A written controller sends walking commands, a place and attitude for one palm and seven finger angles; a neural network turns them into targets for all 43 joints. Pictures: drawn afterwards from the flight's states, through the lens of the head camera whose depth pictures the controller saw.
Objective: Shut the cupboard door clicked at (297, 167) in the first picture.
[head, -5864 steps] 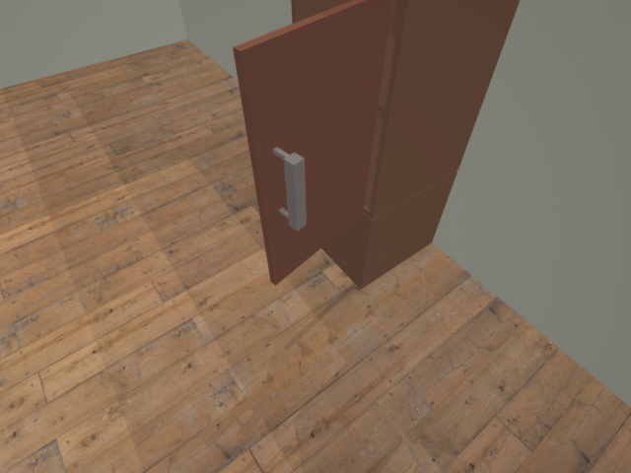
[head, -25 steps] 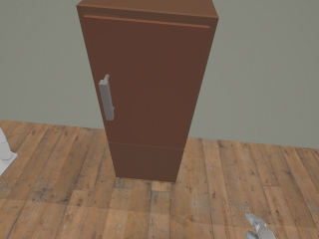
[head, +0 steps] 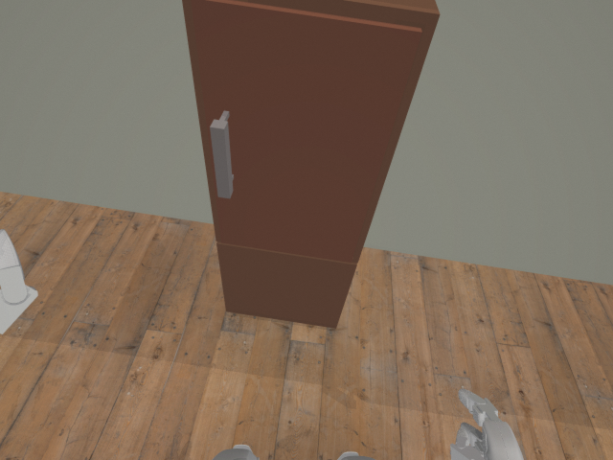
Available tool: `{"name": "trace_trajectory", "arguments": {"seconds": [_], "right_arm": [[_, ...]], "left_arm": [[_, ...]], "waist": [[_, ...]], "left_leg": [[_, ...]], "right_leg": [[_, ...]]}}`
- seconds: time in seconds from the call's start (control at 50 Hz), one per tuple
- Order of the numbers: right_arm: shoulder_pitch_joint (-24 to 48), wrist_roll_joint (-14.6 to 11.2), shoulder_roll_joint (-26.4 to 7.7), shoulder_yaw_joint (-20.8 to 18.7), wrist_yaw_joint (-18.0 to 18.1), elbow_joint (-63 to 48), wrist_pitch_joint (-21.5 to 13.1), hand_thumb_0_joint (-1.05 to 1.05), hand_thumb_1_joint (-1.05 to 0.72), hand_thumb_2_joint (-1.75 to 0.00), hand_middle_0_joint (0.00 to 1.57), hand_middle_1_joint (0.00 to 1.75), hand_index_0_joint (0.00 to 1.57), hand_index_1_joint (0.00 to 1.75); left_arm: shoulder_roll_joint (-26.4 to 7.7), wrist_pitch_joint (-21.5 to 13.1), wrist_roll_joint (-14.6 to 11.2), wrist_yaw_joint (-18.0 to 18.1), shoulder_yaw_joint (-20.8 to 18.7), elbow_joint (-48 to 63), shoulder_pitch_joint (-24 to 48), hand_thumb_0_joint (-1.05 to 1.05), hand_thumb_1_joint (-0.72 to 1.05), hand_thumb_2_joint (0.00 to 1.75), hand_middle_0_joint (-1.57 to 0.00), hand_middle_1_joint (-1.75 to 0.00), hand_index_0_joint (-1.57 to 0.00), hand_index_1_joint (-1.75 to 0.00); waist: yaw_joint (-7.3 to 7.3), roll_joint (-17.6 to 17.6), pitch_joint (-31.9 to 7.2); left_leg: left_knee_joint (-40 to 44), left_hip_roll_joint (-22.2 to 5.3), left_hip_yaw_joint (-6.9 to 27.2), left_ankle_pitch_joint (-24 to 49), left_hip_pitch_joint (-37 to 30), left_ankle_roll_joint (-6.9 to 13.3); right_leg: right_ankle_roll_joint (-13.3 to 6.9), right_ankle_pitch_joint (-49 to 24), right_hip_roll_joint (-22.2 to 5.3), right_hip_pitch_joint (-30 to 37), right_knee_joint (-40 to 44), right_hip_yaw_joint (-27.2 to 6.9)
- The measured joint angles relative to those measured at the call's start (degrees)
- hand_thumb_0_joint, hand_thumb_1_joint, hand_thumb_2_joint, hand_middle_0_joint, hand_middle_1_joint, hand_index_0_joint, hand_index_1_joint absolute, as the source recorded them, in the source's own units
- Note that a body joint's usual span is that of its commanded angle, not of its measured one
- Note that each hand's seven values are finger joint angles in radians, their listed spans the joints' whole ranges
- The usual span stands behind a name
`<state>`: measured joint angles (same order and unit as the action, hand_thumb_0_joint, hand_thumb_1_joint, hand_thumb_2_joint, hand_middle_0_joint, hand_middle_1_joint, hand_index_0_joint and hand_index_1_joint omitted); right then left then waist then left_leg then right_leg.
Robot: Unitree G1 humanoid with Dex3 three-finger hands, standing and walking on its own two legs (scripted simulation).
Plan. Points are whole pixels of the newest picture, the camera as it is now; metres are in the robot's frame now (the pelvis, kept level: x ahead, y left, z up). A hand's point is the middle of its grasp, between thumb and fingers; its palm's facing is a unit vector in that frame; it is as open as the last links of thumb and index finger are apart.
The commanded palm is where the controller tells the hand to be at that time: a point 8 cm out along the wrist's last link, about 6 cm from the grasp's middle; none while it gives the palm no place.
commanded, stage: step back with the hand held close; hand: left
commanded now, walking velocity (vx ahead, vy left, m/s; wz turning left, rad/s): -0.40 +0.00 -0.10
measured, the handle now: (225, 155) +0.66 +0.18 +0.00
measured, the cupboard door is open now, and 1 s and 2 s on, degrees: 0 0 0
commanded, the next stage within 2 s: stop stepping back and stand still in 0.20 s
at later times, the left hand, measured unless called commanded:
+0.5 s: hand out of the picture +0.13 +0.22 +0.21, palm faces +0.30 -0.85 -0.42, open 7.4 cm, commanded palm +0.07 +0.28 +0.20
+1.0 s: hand out of the picture +0.07 +0.26 +0.20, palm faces +0.47 -0.82 -0.34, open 7.4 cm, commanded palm +0.01 +0.29 +0.20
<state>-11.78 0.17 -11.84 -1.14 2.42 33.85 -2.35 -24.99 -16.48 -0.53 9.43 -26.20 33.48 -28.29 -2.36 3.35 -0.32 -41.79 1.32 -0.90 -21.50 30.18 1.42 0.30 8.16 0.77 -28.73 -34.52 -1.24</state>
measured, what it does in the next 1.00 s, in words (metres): walks backwards: right foot, then left foot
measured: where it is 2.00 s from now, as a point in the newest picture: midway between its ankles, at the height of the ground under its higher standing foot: outside the picture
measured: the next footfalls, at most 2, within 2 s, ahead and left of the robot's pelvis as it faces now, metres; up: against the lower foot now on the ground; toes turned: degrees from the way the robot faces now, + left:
right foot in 0.32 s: -0.14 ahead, -0.09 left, +0.00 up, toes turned -8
left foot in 0.46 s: +0.02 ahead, +0.07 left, +0.00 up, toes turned -5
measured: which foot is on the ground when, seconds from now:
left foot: down 0.00-0.32, up 0.34-0.44, down 0.46-0.72, up 0.74-0.90, down 0.92-1.00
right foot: down 0.00-0.02, up 0.04-0.30, down 0.32-1.00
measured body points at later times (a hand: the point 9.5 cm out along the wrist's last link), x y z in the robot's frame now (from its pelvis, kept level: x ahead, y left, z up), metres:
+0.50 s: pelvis -0.10 +0.00 +0.01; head -0.11 +0.04 +0.46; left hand +0.11 +0.27 +0.23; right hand +0.03 -0.26 -0.05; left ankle -0.02 +0.08 -0.72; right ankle -0.19 -0.15 -0.71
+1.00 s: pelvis -0.16 +0.01 +0.00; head -0.19 +0.02 +0.45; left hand +0.04 +0.30 +0.22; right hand -0.06 -0.26 -0.08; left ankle -0.11 +0.13 -0.72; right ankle -0.19 -0.11 -0.71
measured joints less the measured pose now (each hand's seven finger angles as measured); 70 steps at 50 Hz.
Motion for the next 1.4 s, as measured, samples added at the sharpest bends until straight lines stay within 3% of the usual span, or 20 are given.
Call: {"name": "trace_trajectory", "arguments": {"seconds": [0.08, 0.14, 0.28, 0.32, 0.34, 0.4, 0.44, 0.5, 0.56, 0.7, 0.8, 0.86, 0.94, 0.98, 1.08, 1.1, 1.2, 1.26, 1.32, 1.4], "right_arm": [[-1.35, 0.45, 0.12, -0.49, 1.54, -0.09, -1.53, 0.01, -0.91, -0.9, 0.21, 0.3, 0.21, 0.3], [-2.08, -0.07, 1.82, -0.81, 1.17, 2.5, -3.03, 0.01, -0.91, -0.9, 0.21, 0.3, 0.2, 0.3], [0.51, 0.78, 4.17, 1.81, 0.42, 4.05, -6.39, 0.01, -0.91, -0.9, 0.21, 0.3, 0.21, 0.3], [2.92, 1.19, 4.89, 2.48, 0.03, 3.54, -6.78, 0.01, -0.91, -0.9, 0.21, 0.3, 0.21, 0.3], [4.4, 1.28, 4.8, 2.56, -0.11, 3.81, -6.71, 0.01, -0.9, -0.9, 0.21, 0.3, 0.21, 0.3], [4.53, 1.17, 4.34, 2.83, 0.2, 4.81, -5.81, 0.01, -0.9, -0.9, 0.21, 0.3, 0.21, 0.3], [2.07, 0.47, 3.72, 3.11, 0.55, 3.9, -5.0, 0.01, -0.9, -0.9, 0.21, 0.3, 0.21, 0.3], [-0.87, -0.53, 2.25, 2.37, 1.77, 2.61, -4.36, 0.01, -0.9, -0.9, 0.21, 0.3, 0.21, 0.3], [-2.07, -0.81, 0.96, 2.14, 2.39, 2.37, -4.24, 0.01, -0.91, -0.9, 0.21, 0.3, 0.21, 0.3], [-5.12, -0.06, -0.26, 1.62, 2.13, 2.01, -4.22, 0.01, -0.91, -0.9, 0.21, 0.3, 0.2, 0.3], [-7.03, 0.47, -1.13, 0.8, 1.44, 5.47, -2.65, 0.01, -0.91, -0.9, 0.21, 0.3, 0.2, 0.3], [-8.41, 0.54, -1.32, 0.51, 1.9, 6.6, -2.37, 0.01, -0.91, -0.9, 0.21, 0.3, 0.2, 0.3], [-7.76, 0.32, -2.77, -0.12, 3.24, 6.26, -3.54, 0.01, -0.91, -0.9, 0.21, 0.3, 0.2, 0.3], [-5.42, -0.03, -2.15, 0.04, 3.5, 6.05, -3.74, 0.01, -0.91, -0.9, 0.21, 0.3, 0.2, 0.3], [-2.73, 0.03, 2.33, 2.36, 2.66, 3.33, -5.02, 0.01, -0.91, -0.9, 0.21, 0.3, 0.2, 0.3], [-2.61, 0.06, 2.9, 2.9, 2.28, 3.07, -5.19, 0.01, -0.91, -0.9, 0.21, 0.3, 0.2, 0.3], [-3.02, 0.34, 2.55, 3.13, -0.41, 4.63, -5.27, 0.01, -0.91, -0.9, 0.21, 0.3, 0.21, 0.3], [-1.46, 0.55, -0.78, 1.54, -2.59, 8.71, -2.8, 0.01, -0.9, -0.9, 0.21, 0.3, 0.21, 0.3], [-0.12, 0.8, -3.5, 0.91, -3.17, 10.2, -0.08, 0.01, -0.91, -0.9, 0.21, 0.3, 0.21, 0.3], [0.79, 1.5, -3.34, 1.41, -2.95, 12.68, 2.24, 0.01, -0.91, -0.9, 0.21, 0.3, 0.2, 0.3]], "left_arm": [[-1.29, 0.44, -0.21, 0.08, -1.88, -0.7, -0.34, 0.02, 0.89, 0.9, -0.22, -0.3, -0.21, -0.3], [-2.15, 0.7, -1.45, 0.32, -3.5, -1.27, -0.81, 0.02, 0.89, 0.9, -0.22, -0.3, -0.21, -0.3], [2.8, 2.83, -2.85, 0.82, -0.97, -1.8, -0.22, 0.02, 0.89, 0.9, -0.21, -0.3, -0.2, -0.3], [2.7, 2.79, -2.68, 0.52, 0.01, -1.35, 2.12, 0.02, 0.9, 0.9, -0.21, -0.3, -0.2, -0.3], [3.1, 2.46, -2.33, 0.25, 0.87, -1.41, 3.29, 0.02, 0.9, 0.9, -0.21, -0.3, -0.2, -0.3], [2.1, 1.9, -1.32, -0.59, 3.33, -0.96, 3.37, 0.02, 0.89, 0.9, -0.21, -0.3, -0.2, -0.3], [-0.02, 2.11, -1.24, -1.05, 2.47, 0.66, 0.55, 0.02, 0.89, 0.9, -0.21, -0.3, -0.21, -0.3], [-3.11, 2.73, -1.91, -1.38, -0.23, 0.35, -1.9, 0.02, 0.89, 0.9, -0.22, -0.3, -0.21, -0.3], [-3.87, 3.7, -2.68, -1.12, -2.24, -3.82, -2.27, 0.02, 0.89, 0.9, -0.22, -0.3, -0.21, -0.3], [0.31, 6.81, -2.42, -0.36, -0.26, -6.51, -4.54, 0.02, 0.89, 0.9, -0.21, -0.3, -0.2, -0.3], [2.06, 5.22, -1.01, -0.6, 3.2, -1.83, -7.88, 0.02, 0.89, 0.9, -0.21, -0.3, -0.21, -0.3], [2.01, 3.67, -0.02, -0.16, 2.86, -3.49, -5.23, 0.02, 0.89, 0.9, -0.22, -0.3, -0.21, -0.3], [2.94, 2.92, 0.18, 0.92, 2.49, -8.26, 2.75, 0.02, 0.89, 0.9, -0.22, -0.3, -0.21, -0.3], [3.46, 3.31, -0.31, 1.35, 1.53, -10.42, 4.62, 0.02, 0.89, 0.9, -0.21, -0.3, -0.21, -0.3], [1.53, 5.28, -0.94, 0.7, 0.01, -11.66, 1.8, 0.02, 0.89, 0.9, -0.21, -0.3, -0.2, -0.3], [1.47, 5.48, -0.89, 0.5, 0.28, -10.93, 1.01, 0.02, 0.89, 0.9, -0.21, -0.3, -0.2, -0.3], [2.72, 4.53, 0.4, -1.13, 4.48, -8.56, -1.73, 0.02, 0.89, 0.9, -0.21, -0.3, -0.2, -0.3], [4.45, 9.19, 2.74, -5.68, 12.49, -25.31, 4.9, 0.01, 0.9, 0.9, -0.21, -0.3, -0.2, -0.3], [8.36, 15.59, 2.57, -7.82, 18.78, -44.59, 9.55, 0.01, 0.9, 0.9, -0.2, -0.3, -0.2, -0.3], [13.0, 19.83, 2.44, -8.79, 24.39, -65.17, 10.96, 0.01, 0.91, 0.9, -0.2, -0.3, -0.19, -0.3]], "waist": [[-0.93, -3.79, 1.12], [0.89, -4.34, 0.07], [4.41, -3.15, -2.8], [5.14, -0.73, -2.0], [5.33, -0.82, -1.02], [4.24, -0.36, -0.35], [2.91, 0.42, -2.62], [-0.37, 0.11, -4.64], [-1.11, -0.39, -4.03], [-1.85, -1.94, -2.25], [1.78, -1.12, -3.58], [2.82, -0.52, -5.54], [2.05, -2.77, -5.65], [1.78, -2.54, -4.06], [0.38, -1.8, -2.2], [0.42, -1.97, -1.86], [1.74, -3.6, -2.39], [2.96, -5.34, -3.26], [2.19, -6.94, -2.42], [1.34, -4.38, -0.43]], "left_leg": [[4.47, -3.82, 0.61, 13.96, 0.38, 2.46], [7.31, -5.49, 0.75, 15.96, -0.01, 1.52], [15.24, -8.42, -2.77, 22.09, 1.34, 0.13], [15.16, -8.15, -4.7, 21.39, 3.52, -1.13], [13.27, -8.43, -4.35, 18.47, 4.84, -2.2], [2.96, -5.87, -2.23, 8.32, 4.04, -3.75], [1.77, -3.69, -1.88, 9.47, -0.25, -3.3], [5.72, -1.51, -0.71, 7.88, -4.29, 0.77], [7.92, -1.67, -1.27, 10.95, -5.58, 1.11], [12.59, -2.02, -0.16, 10.79, -5.77, -0.73], [-7.57, -1.66, 0.8, 2.6, -0.91, -1.91], [-6.45, -3.32, 0.18, 2.59, -3.51, -1.31], [4.33, -4.78, 0.44, 3.02, -10.2, -1.07], [3.37, -3.87, -0.65, 4.79, -10.16, -1.73], [5.63, -3.58, -2.39, 5.53, -10.98, -1.97], [5.7, -3.91, -2.3, 5.57, -10.92, -2.22], [-1.75, -3.89, -0.3, 1.09, -7.62, -1.86], [-4.32, -2.43, -0.48, -1.33, -5.96, -2.32], [2.86, -2.07, -0.57, 8.21, -8.87, -1.87], [3.79, -1.69, -1.71, 2.44, -11.05, -0.99]], "right_leg": [[0.59, 11.37, 4.07, -2.52, -15.77, 0.0], [0.56, 16.39, 5.21, 0.92, -23.6, 0.06], [-0.31, 20.58, 2.59, 17.63, -3.06, 2.28], [-1.99, 18.4, 0.85, 20.21, 6.01, 0.51], [-0.9, 16.0, 1.03, 19.11, 6.15, -0.18], [1.05, 14.38, 0.75, 18.39, 4.41, -1.48], [1.56, 14.81, 0.08, 17.94, 3.47, -2.51], [2.06, 16.15, -0.73, 17.48, 1.22, -2.01], [1.2, 13.78, -1.04, 17.62, 1.58, -1.27], [-1.64, 12.25, 0.73, 17.62, 5.28, 2.67], [-2.44, 9.96, 0.29, 17.26, 4.3, 1.8], [-1.94, 11.12, -0.74, 17.15, 3.37, 2.08], [-0.7, 14.12, -1.7, 15.03, -2.23, 4.06], [-0.75, 15.33, -1.88, 13.86, -5.12, 1.89], [-0.32, 14.07, -0.17, 12.57, -4.68, 2.22], [-1.65, 13.17, 0.31, 13.04, -3.19, 2.5], [-3.45, 11.93, 1.53, 13.94, 0.48, 3.56], [-2.63, 12.51, -0.29, 13.31, -0.27, 4.05], [-1.32, 14.98, -1.54, 12.56, -4.02, 4.26], [-0.56, 15.64, -2.02, 13.31, -4.55, 3.23]]}}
